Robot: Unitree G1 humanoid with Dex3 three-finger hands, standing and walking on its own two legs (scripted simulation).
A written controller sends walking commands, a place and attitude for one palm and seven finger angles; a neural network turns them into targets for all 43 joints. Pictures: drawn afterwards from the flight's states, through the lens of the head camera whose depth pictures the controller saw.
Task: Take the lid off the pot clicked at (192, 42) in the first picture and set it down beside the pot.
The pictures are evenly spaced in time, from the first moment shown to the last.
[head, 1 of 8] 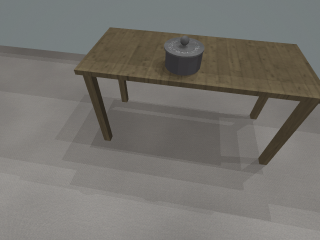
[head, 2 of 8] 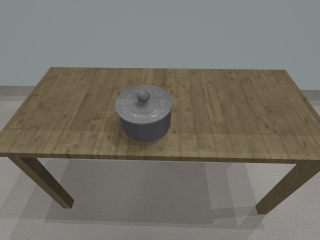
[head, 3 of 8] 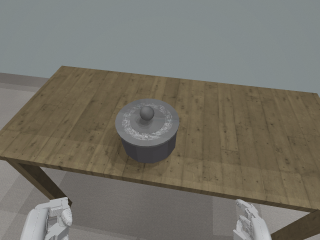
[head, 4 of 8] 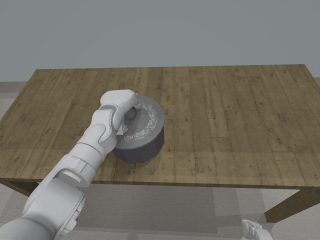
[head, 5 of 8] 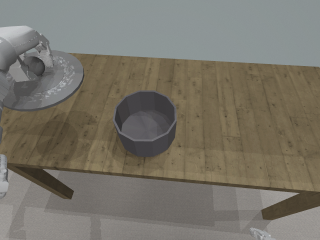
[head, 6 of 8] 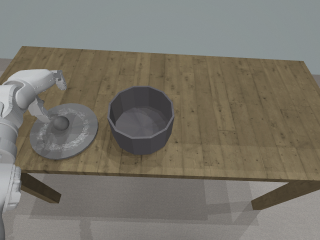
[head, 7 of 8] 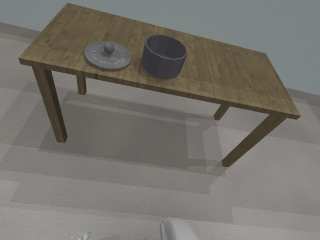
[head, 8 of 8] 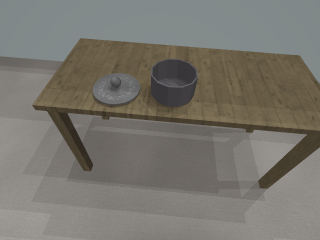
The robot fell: no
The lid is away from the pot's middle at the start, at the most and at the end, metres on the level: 0.00 0.25 0.25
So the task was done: yes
